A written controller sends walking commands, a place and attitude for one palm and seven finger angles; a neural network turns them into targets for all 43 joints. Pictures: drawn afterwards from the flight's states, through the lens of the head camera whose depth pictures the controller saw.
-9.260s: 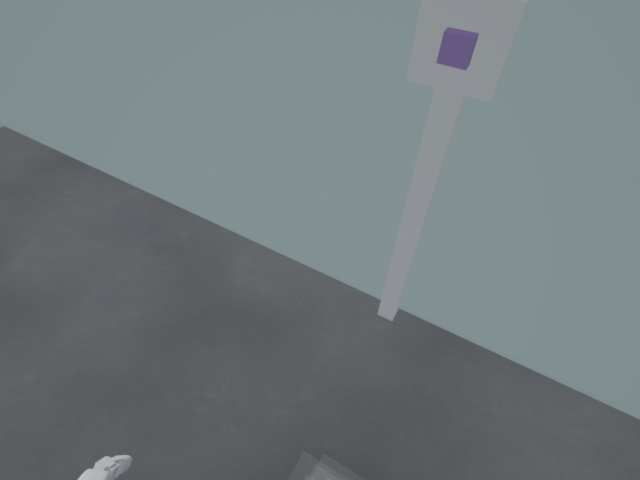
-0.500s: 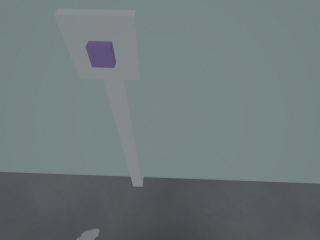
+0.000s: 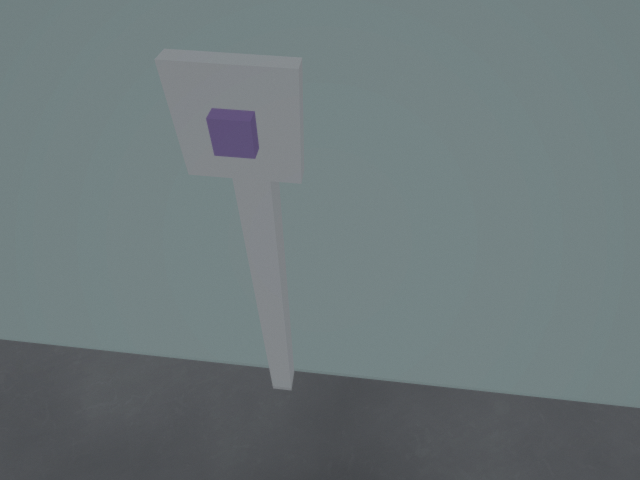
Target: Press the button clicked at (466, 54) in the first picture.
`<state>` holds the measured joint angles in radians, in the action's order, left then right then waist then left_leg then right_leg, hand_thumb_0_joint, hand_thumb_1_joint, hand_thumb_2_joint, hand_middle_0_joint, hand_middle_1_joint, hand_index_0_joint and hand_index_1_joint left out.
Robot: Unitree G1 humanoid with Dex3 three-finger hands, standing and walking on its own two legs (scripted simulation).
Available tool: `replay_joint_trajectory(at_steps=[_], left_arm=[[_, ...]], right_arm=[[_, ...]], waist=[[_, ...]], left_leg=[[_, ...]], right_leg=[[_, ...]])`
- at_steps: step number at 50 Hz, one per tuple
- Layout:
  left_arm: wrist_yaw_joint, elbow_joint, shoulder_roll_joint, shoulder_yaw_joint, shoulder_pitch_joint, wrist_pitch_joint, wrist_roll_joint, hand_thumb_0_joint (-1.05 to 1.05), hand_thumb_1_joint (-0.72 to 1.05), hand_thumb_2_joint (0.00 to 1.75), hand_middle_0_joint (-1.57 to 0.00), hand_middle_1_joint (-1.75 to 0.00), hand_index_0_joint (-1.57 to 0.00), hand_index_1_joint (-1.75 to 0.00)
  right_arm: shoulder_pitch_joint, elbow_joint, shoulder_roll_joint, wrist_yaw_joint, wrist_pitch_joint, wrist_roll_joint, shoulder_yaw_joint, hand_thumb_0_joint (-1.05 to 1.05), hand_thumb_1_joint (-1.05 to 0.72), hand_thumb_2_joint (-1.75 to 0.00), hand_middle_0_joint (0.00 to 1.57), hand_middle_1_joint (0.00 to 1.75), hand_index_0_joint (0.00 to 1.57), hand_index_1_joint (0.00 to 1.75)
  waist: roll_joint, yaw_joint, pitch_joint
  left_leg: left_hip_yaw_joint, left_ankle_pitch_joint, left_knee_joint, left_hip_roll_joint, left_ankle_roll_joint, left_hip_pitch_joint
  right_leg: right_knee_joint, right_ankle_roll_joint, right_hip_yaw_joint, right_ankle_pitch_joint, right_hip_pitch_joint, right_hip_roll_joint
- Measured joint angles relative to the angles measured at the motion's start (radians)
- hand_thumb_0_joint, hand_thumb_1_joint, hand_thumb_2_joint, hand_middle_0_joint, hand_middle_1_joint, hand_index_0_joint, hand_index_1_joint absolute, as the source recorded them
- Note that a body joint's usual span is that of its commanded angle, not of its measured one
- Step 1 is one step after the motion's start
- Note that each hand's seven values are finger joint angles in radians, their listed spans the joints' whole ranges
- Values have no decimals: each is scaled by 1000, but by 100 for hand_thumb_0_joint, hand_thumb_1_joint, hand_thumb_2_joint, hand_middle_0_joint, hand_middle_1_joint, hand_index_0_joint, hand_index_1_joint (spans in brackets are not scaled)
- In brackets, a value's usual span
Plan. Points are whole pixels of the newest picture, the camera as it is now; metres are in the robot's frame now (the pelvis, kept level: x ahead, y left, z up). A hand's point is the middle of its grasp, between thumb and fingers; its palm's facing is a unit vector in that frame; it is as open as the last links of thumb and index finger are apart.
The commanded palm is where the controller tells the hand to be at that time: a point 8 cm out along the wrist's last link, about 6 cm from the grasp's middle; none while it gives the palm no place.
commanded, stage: look again from close up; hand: left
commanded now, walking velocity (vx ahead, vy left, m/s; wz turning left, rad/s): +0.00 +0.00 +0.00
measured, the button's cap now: (234, 132) +0.47 +0.16 +0.20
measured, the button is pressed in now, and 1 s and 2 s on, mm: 0 0 0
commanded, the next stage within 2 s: raise the hand and make a fist in 0.28 s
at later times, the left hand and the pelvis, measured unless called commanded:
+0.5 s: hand out of the picture +0.10 +0.18 -0.10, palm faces +0.24 -0.94 -0.25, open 7.1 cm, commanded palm +0.10 +0.21 -0.05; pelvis +0.00 -0.01 +0.00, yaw +1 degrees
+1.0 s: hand (166, 443) +0.15 +0.17 +0.04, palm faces +0.11 -0.99 -0.06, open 4.1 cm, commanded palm +0.12 +0.22 +0.03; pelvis -0.02 -0.01 -0.05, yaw +4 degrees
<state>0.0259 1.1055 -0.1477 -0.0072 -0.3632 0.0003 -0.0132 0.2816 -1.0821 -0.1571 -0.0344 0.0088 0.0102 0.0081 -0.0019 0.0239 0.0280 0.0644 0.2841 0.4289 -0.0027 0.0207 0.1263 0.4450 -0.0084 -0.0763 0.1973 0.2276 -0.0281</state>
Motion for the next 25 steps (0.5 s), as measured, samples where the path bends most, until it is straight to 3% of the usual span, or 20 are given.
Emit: replay_joint_trajectory(at_steps=[11,20,22,25], left_arm=[[3,5,25,-9,36,-16,1,0,91,90,-20,-30,-20,-29],[15,1,8,-3,58,-25,0,1,92,90,-20,-30,-20,-29],[40,-341,-13,3,-50,84,74,3,95,90,-21,-30,-21,-30],[104,-717,-35,9,-128,31,134,5,97,90,-23,-33,-23,-32]], right_arm=[[18,-38,27,0,2,-1,10,1,-91,-90,20,30,20,30],[39,-48,43,3,3,-1,9,1,-91,-90,20,30,20,30],[72,39,28,-16,51,-19,21,1,-91,-90,20,30,20,30],[111,119,-26,-47,179,-51,2,3,-93,-89,20,30,20,30]], waist=[[-8,-7,-6],[-1,-14,-5],[5,-12,12],[39,-18,-26]], left_leg=[[-6,0,-7,10,-14,-10],[-8,8,13,25,-26,5],[-2,20,34,25,-25,7],[-13,29,57,14,-19,29]], right_leg=[[6,-14,-6,11,-5,9],[14,-24,-10,15,4,23],[36,-25,-4,21,11,23],[65,-20,-13,40,29,8]])
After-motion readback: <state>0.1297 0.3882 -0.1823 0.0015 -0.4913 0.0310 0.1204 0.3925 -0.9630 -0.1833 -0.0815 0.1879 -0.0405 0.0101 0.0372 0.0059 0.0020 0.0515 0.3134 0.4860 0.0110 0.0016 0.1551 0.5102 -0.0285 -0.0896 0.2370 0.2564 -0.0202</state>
